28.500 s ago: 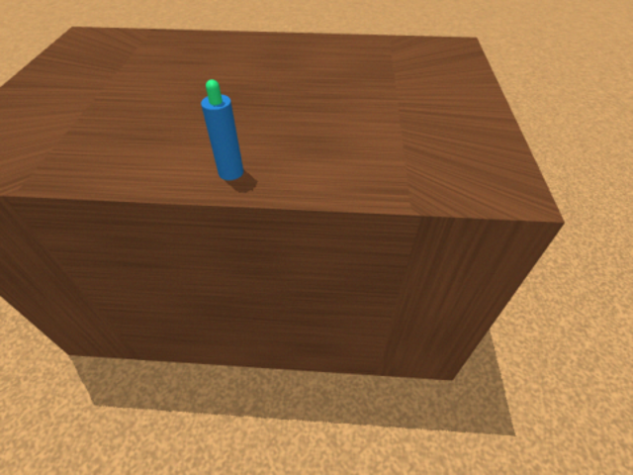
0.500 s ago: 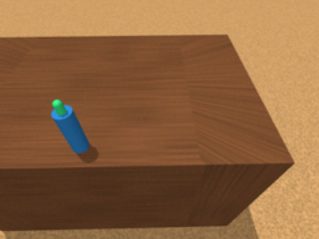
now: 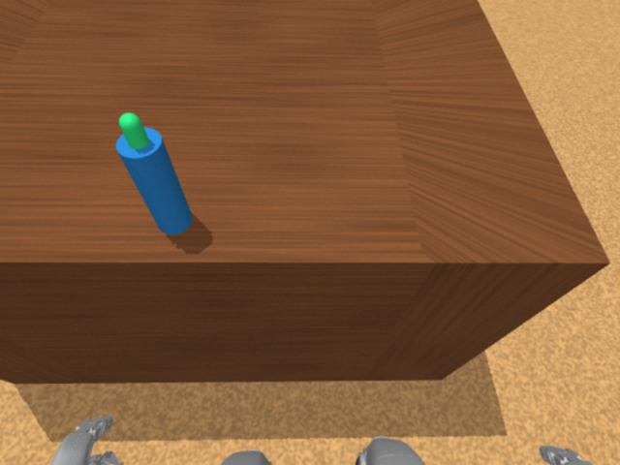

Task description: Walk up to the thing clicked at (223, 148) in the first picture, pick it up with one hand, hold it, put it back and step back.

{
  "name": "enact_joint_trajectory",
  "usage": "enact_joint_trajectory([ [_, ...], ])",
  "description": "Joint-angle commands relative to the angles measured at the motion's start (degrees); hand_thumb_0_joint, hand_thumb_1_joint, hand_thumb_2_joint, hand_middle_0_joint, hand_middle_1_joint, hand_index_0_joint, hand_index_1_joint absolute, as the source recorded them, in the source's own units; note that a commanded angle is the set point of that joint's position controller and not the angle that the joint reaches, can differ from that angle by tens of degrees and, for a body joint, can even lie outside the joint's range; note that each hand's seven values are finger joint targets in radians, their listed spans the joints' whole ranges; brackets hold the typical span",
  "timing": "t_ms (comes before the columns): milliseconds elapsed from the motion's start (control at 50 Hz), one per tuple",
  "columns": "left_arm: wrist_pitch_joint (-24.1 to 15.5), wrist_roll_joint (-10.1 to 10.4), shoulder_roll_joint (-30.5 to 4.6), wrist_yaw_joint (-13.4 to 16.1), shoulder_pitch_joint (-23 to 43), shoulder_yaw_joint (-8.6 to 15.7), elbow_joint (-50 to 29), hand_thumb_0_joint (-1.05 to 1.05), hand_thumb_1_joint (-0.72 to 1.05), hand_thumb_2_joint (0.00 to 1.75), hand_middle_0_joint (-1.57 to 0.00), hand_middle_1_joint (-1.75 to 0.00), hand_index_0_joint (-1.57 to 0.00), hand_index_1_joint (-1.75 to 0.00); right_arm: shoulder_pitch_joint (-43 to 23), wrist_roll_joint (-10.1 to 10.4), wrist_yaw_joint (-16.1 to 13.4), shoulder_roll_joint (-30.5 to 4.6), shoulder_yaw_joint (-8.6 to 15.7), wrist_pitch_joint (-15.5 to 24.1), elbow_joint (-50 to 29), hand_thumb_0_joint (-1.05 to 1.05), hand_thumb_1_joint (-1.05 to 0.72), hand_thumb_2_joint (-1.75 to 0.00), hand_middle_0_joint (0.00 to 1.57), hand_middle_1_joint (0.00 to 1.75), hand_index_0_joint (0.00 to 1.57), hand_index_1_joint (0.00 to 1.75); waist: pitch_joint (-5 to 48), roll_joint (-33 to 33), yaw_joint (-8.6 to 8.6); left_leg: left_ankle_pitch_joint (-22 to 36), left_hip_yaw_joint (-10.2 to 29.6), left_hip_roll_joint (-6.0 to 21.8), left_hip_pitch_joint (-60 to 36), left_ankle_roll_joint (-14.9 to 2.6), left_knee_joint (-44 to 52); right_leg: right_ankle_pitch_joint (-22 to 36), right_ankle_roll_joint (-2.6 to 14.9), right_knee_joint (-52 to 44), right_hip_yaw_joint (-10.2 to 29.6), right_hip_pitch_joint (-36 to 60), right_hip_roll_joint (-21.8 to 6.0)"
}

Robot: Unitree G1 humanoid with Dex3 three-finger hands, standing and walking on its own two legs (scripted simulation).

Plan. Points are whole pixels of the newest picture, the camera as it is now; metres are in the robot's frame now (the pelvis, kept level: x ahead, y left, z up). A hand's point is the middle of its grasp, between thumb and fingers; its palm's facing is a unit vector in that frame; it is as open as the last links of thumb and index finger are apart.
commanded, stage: step back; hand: left
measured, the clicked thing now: (155, 176) +0.45 +0.20 +0.09
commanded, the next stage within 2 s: none
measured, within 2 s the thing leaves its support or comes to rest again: neither
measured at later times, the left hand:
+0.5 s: hand out of the picture +0.02 +0.27 -0.14, palm faces -0.12 -0.91 -0.40, open 7.4 cm
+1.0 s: hand out of the picture -0.10 +0.31 -0.15, palm faces -0.03 -0.93 -0.36, open 7.4 cm
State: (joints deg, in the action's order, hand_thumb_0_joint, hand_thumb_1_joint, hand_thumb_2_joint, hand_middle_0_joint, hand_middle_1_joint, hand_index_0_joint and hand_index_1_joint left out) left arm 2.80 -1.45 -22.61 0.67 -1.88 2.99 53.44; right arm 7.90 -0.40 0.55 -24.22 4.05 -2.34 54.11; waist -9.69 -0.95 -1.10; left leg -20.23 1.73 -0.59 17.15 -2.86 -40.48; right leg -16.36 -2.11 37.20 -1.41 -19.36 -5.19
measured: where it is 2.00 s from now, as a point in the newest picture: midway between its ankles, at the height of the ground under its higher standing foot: outside the picture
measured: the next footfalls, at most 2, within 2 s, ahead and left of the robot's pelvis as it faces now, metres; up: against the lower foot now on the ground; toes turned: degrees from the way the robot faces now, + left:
right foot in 0.44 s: -0.08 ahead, -0.11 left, +0.00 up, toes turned -4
left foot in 0.80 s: -0.14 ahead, +0.14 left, +0.00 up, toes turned -3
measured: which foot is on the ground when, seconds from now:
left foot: down 0.00-0.46, up 0.48-0.78, down 0.80-1.00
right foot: down 0.00-0.02, up 0.04-0.42, down 0.44-0.82, up 0.84-1.00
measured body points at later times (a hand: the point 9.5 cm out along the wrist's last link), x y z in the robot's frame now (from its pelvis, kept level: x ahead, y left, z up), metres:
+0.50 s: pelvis -0.10 +0.01 +0.00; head -0.04 -0.01 +0.44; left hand +0.02 +0.31 -0.11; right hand -0.01 -0.32 -0.12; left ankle -0.02 +0.12 -0.71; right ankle -0.12 -0.11 -0.72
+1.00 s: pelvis -0.23 +0.04 +0.01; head -0.17 +0.08 +0.46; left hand -0.10 +0.36 -0.12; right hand -0.14 -0.27 -0.08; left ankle -0.18 +0.14 -0.72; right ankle -0.27 -0.12 -0.62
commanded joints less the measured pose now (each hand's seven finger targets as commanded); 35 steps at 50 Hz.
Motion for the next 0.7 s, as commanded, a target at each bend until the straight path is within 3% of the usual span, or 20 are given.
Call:
enact_joint_trajectory([
  [0,0.5,1.5,-7.4,1.0,-0.5,2.3,-7.0,0.0,0.9,0.9,-0.2,-0.3,-0.2,-0.3,3.5,-2.4,-0.7,-17.2,4.2,1.9,-3.7,0.0,-0.9,-0.9,0.2,0.3,0.2,0.3,10.8,13.4,1.21,40.0,23.1,17.0,-7.7,-5.58,19.5,-19.5,4.29,18.8,5.9,-7.6,11.1],
  [20,0.8,1.0,-9.6,1.7,0.2,3.1,-6.5,0.0,0.9,0.9,-0.2,-0.3,-0.2,-0.3,3.5,-1.4,-0.7,-20.4,4.8,1.9,-4.3,0.0,-0.9,-0.9,0.2,0.3,0.2,0.3,13.3,14.0,-1.29,38.4,29.2,21.7,-4.3,-10.74,20.5,-24.4,4.01,26.3,12.9,-5.2,12.2],
  [40,0.9,0.7,-11.0,2.2,0.5,3.3,-5.7,0.0,0.9,0.9,-0.2,-0.3,-0.2,-0.3,1.1,-1.2,-1.0,-18.4,4.5,2.0,-5.0,0.0,-0.9,-0.9,0.2,0.3,0.2,0.3,13.4,9.9,-0.75,36.9,26.4,20.6,-5.1,-10.83,19.4,-22.6,4.11,31.0,15.4,-6.3,11.9],
  [80,0.9,1.7,-10.4,2.0,-3.7,3.2,-4.2,0.0,0.9,0.9,-0.2,-0.3,-0.2,-0.3,-3.8,-1.6,-2.0,-13.3,3.1,2.1,-6.0,0.0,-0.9,-0.9,0.2,0.3,0.2,0.3,12.5,8.2,3.01,36.6,13.3,14.0,-9.8,-7.78,15.1,-14.2,3.94,34.6,15.0,-10.9,11.2],
  [120,0.5,1.2,-11.3,1.6,-5.6,3.4,-4.5,0.0,0.9,0.9,-0.2,-0.3,-0.2,-0.3,-0.8,-1.2,-2.6,-11.5,2.9,2.2,-6.2,0.0,-0.9,-0.9,0.2,0.3,0.2,0.3,14.3,9.4,2.08,38.9,14.1,15.6,-15.9,-9.93,13.3,-13.2,2.22,33.7,12.3,-11.6,9.9],
  [200,0.0,0.7,-10.3,1.0,-2.8,3.6,-7.3,0.0,0.9,0.9,-0.2,-0.3,-0.2,-0.3,3.5,-0.9,-3.1,-11.4,2.9,2.1,-6.4,0.0,-0.9,-0.9,0.2,0.3,0.2,0.3,11.8,7.6,-1.12,42.3,12.8,16.3,-18.1,-11.56,12.5,-14.8,0.46,25.6,10.8,-11.1,9.5],
  [260,-0.1,0.7,-10.1,0.6,-4.3,4.0,-7.5,0.0,0.9,0.9,-0.2,-0.3,-0.2,-0.3,3.1,-1.0,-3.0,-12.3,3.0,1.9,-7.5,0.0,-0.9,-0.9,0.2,0.3,0.2,0.3,12.1,7.9,-1.58,38.1,12.3,16.8,-16.1,-11.84,13.1,-13.9,0.63,18.7,8.8,-7.0,8.8],
  [300,-0.3,0.6,-9.4,0.3,-6.9,4.0,-7.1,0.0,0.9,0.9,-0.2,-0.3,-0.2,-0.3,1.1,-1.0,-2.9,-13.0,3.1,1.8,-8.5,0.0,-0.9,-0.9,0.2,0.3,0.2,0.3,13.5,9.3,-0.48,31.4,12.1,17.4,-14.1,-11.39,13.4,-12.0,1.36,12.2,6.5,-3.3,7.2],
  [340,-0.6,0.4,-9.4,-0.1,-8.9,4.2,-6.5,0.0,0.9,0.9,-0.2,-0.3,-0.2,-0.3,0.2,-0.9,-2.5,-12.9,2.8,1.5,-9.0,0.0,-0.9,-0.9,0.2,0.3,0.2,0.3,15.2,9.4,-0.24,26.2,10.9,15.8,-12.0,-9.85,12.4,-9.9,2.15,4.4,4.0,1.7,6.6],
  [360,-0.7,0.4,-8.8,-0.3,-11.1,4.4,-5.7,0.0,0.9,0.9,-0.2,-0.3,-0.2,-0.3,-0.8,-0.8,-2.3,-13.1,2.8,1.2,-9.0,0.0,-0.9,-0.9,0.2,0.3,0.2,0.3,15.3,10.2,0.96,24.2,10.5,15.5,-9.3,-8.81,11.4,-5.7,2.91,-1.9,2.9,5.2,6.2],
  [380,-1.0,0.2,-8.4,-0.3,-13.7,4.4,-4.9,0.0,0.9,0.9,-0.2,-0.3,-0.2,-0.3,-2.2,-0.5,-2.1,-13.2,2.8,1.0,-9.3,0.0,-0.9,-0.9,0.2,0.3,0.2,0.3,15.5,9.6,2.63,23.1,8.4,13.9,-7.5,-7.24,9.0,0.2,3.94,-9.3,1.7,8.6,6.2],
  [400,-1.4,-0.4,-9.5,-0.2,-14.2,4.6,-4.7,0.0,0.9,0.9,-0.2,-0.3,-0.2,-0.3,-1.9,0.0,-2.0,-11.9,2.3,0.9,-9.1,0.0,-0.9,-0.9,0.2,0.3,0.2,0.3,15.4,8.1,2.76,19.0,7.3,12.1,-2.6,-4.44,6.9,5.5,4.75,-13.2,4.3,12.6,4.0],
  [420,-2.0,-1.1,-13.6,-0.1,-13.2,5.6,-5.8,0.0,0.9,0.9,-0.2,-0.3,-0.2,-0.3,-1.7,0.6,-1.9,-9.7,1.4,1.0,-9.7,0.0,-0.9,-0.9,0.2,0.3,0.2,0.3,13.4,-2.2,2.12,11.6,4.2,6.5,6.4,-0.93,0.9,8.7,7.58,-13.8,16.7,13.8,-3.4],
  [440,-1.6,0.1,-18.5,-0.4,-10.5,6.6,-7.0,0.0,0.9,0.9,-0.2,-0.3,-0.2,-0.3,-4.4,0.9,-2.3,-7.9,1.3,0.9,-10.3,0.0,-0.9,-0.9,0.2,0.3,0.2,0.3,9.3,-14.1,3.88,-10.0,-1.1,-4.2,9.1,2.17,-10.6,14.1,17.01,-18.3,27.9,5.4,-13.9],
  [460,-2.0,-0.7,-19.0,-0.3,-7.8,6.6,-9.3,0.0,0.9,0.9,-0.2,-0.3,-0.2,-0.3,-3.7,0.4,-2.7,-9.3,1.8,0.5,-9.2,0.0,-0.9,-0.9,0.2,0.3,0.2,0.3,6.7,-13.6,3.98,-17.2,5.0,-3.8,8.8,2.82,-22.7,18.4,21.15,-18.7,32.8,0.2,-18.5],
  [480,-2.1,0.2,-15.3,0.0,-5.5,5.9,-10.0,0.0,0.9,0.9,-0.2,-0.3,-0.2,-0.3,-1.7,0.6,-2.6,-9.9,1.7,0.3,-8.2,0.0,-0.9,-0.9,0.2,0.3,0.2,0.3,5.8,-7.6,2.34,-14.1,8.8,-4.3,8.7,2.67,-27.1,21.3,18.73,-17.2,26.2,-0.1,-14.9],
  [500,-2.2,0.2,-13.5,0.3,-3.1,5.1,-10.7,0.0,0.9,0.9,-0.2,-0.3,-0.2,-0.3,0.5,1.1,-2.5,-9.3,1.5,0.4,-7.3,0.0,-0.9,-0.9,0.2,0.3,0.2,0.3,6.3,-5.6,0.51,-10.7,9.2,-5.5,9.0,2.43,-27.5,25.9,16.04,-14.5,18.9,2.0,-10.2],
  [540,-2.0,-0.3,-12.7,0.6,-1.4,5.1,-12.0,0.0,0.9,0.9,-0.2,-0.3,-0.2,-0.3,2.6,1.0,-2.7,-9.4,1.2,1.0,-6.9,0.0,-0.9,-0.9,0.2,0.3,0.2,0.3,7.9,-7.5,-0.05,-8.4,6.7,-5.8,9.6,3.11,-28.1,27.3,14.43,-12.6,13.8,5.0,-7.8],
  [600,-1.8,-0.5,-11.3,0.9,-6.3,4.6,-12.5,0.0,0.9,0.9,-0.2,-0.3,-0.2,-0.3,1.4,0.4,-2.9,-9.5,1.0,1.4,-7.8,0.0,-0.9,-0.9,0.2,0.3,0.2,0.3,10.1,-7.3,3.4,-10.5,4.9,-4.8,12.7,4.12,-21.8,31.3,15.4,-9.8,13.6,14.4,-8.5],
  [680,-1.3,-0.4,-12.2,1.2,-8.2,4.7,-13.0,0.0,0.9,0.9,-0.2,-0.3,-0.2,-0.3,1.5,-0.2,-2.5,-8.4,1.0,1.8,-8.7,0.0,-0.9,-0.9,0.2,0.3,0.2,0.3,11.9,-10.6,4.32,-10.5,1.4,-1.6,8.6,3.75,-5.8,33.9,15.25,-6.9,14.2,17.3,-9.6],
])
